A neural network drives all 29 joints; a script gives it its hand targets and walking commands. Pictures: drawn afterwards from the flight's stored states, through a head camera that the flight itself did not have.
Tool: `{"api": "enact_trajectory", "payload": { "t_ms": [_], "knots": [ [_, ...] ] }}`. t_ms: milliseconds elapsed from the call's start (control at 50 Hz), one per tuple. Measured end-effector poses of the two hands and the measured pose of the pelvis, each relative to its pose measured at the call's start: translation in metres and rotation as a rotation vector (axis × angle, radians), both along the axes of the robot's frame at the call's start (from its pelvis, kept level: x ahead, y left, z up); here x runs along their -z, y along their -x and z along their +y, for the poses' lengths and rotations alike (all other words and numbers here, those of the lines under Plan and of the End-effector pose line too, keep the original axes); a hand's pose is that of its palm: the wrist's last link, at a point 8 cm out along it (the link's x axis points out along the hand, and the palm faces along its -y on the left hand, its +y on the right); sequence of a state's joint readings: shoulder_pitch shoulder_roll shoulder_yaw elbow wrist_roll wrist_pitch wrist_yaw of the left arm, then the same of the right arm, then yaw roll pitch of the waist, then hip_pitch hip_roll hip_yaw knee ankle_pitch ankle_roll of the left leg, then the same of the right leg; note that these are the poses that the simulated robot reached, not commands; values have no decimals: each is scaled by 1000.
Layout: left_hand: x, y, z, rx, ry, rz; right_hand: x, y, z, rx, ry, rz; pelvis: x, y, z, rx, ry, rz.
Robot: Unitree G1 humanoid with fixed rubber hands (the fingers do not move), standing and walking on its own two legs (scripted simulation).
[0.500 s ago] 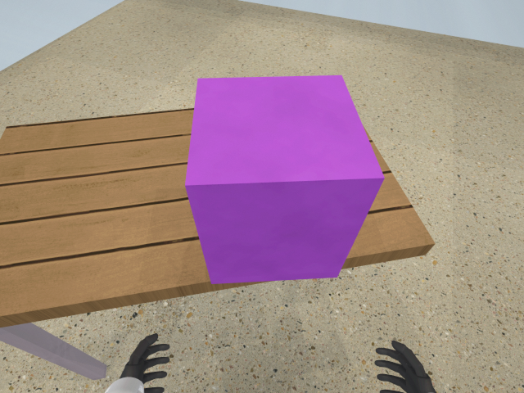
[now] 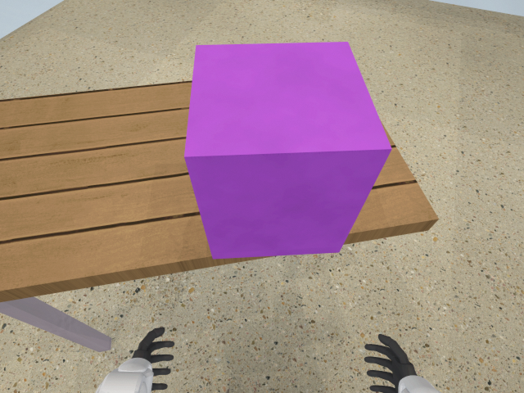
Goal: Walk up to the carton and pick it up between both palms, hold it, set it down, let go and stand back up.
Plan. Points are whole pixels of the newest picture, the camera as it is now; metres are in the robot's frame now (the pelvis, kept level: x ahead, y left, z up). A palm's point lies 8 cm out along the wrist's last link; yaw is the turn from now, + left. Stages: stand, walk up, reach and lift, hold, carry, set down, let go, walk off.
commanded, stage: set down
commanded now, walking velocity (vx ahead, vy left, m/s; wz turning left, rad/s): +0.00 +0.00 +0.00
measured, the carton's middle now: (274, 159) +0.47 +0.01 +0.06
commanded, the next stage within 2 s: let go in 1.12 s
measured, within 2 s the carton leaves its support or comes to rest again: neither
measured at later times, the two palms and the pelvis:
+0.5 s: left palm (146, 360) +0.18 +0.22 -0.12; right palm (404, 377) +0.16 -0.22 -0.14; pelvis +0.00 +0.00 -0.01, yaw +0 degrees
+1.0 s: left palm (131, 384) +0.14 +0.22 -0.09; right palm out of the picture +0.14 -0.22 -0.10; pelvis +0.00 +0.00 +0.00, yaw +0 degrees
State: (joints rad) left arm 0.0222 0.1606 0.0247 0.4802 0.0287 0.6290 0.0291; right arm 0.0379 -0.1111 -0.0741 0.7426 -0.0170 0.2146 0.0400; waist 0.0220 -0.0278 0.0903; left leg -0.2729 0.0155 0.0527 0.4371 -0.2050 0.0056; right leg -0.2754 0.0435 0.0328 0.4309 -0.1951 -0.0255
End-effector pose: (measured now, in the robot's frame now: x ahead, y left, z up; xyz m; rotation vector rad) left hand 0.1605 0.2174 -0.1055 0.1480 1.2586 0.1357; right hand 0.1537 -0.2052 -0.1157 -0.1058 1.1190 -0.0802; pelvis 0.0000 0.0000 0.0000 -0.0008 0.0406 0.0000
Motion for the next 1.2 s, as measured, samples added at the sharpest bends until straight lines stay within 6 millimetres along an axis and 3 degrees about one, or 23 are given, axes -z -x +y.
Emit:
{"api": "enact_trajectory", "payload": {
  "t_ms": [440,520,660,760,1000,1200],
  "knots": [
    [23,-14,0,2,-11,99,27,-6,-3,26,15,106,10,0,0,-6,14,62],
    [14,-22,-2,24,-13,11,17,-14,-13,33,34,26,8,-3,-1,5,12,56],
    [-23,-35,-1,91,-9,-238,-24,-29,-41,5,103,-198,0,-11,-3,15,10,24],
    [-31,-26,4,111,-5,-292,-34,-22,-47,7,104,-258,-3,-12,-3,13,9,-13],
    [-17,16,4,107,-13,-293,-20,15,-12,-16,41,-281,1,2,1,0,5,-66],
    [-14,21,11,107,-34,-289,-16,14,-12,-37,69,-274,3,2,8,2,7,-60]
  ]
}}
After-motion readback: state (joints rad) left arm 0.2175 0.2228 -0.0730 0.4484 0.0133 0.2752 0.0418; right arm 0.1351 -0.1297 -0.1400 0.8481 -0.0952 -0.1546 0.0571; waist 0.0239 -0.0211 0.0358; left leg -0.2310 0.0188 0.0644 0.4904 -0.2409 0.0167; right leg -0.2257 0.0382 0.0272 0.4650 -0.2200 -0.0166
